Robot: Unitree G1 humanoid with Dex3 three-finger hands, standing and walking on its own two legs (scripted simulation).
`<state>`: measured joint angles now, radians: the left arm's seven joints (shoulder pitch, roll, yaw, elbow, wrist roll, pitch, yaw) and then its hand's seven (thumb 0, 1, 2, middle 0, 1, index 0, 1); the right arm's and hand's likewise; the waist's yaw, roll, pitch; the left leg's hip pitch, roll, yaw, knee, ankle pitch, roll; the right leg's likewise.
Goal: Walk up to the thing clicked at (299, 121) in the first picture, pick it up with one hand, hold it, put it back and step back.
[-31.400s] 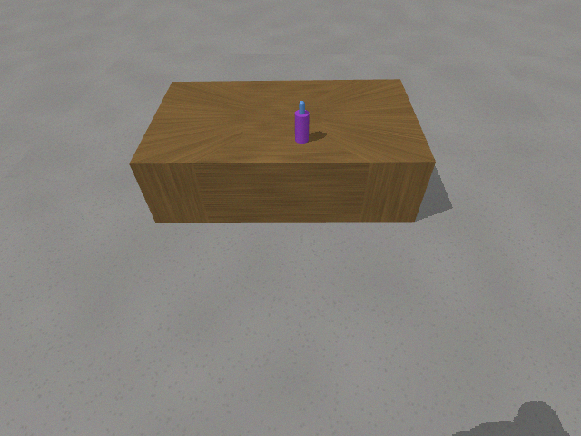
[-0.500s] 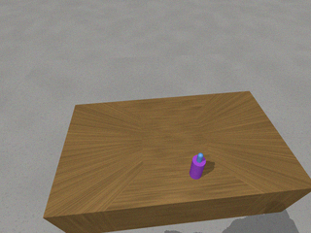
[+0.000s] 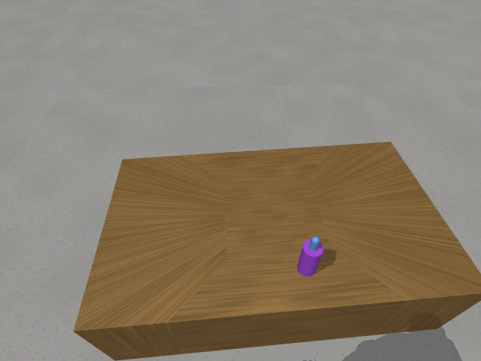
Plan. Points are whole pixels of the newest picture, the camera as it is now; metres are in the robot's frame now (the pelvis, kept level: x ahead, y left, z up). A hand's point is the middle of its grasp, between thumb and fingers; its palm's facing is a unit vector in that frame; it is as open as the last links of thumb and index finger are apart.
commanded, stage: stand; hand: right
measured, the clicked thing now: (311, 254) +0.49 -0.18 -0.33
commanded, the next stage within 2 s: step back in 2.00 s
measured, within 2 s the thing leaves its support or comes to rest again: neither
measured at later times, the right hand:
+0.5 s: hand out of the picture +0.08 -0.25 -0.16, palm faces -0.01 +0.94 -0.35, open 7.4 cm
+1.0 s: hand out of the picture +0.07 -0.25 -0.16, palm faces -0.02 +0.94 -0.34, open 7.4 cm
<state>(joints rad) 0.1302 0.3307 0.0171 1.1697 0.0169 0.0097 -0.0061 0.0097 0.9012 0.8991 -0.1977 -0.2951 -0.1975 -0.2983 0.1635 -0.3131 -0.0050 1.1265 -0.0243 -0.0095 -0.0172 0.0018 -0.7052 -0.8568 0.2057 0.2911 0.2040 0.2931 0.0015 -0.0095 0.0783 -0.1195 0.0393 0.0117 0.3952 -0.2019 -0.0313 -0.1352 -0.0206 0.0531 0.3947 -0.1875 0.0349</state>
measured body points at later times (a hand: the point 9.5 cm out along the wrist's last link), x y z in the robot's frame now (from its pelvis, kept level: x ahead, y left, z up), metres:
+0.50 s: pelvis +0.01 +0.00 +0.00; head +0.02 +0.01 +0.45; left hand +0.08 +0.30 -0.14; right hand +0.08 -0.30 -0.13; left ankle +0.01 +0.14 -0.74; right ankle +0.02 -0.14 -0.74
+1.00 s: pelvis +0.01 +0.00 +0.00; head +0.02 +0.00 +0.45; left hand +0.07 +0.30 -0.13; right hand +0.07 -0.30 -0.13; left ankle +0.01 +0.14 -0.74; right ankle +0.02 -0.14 -0.74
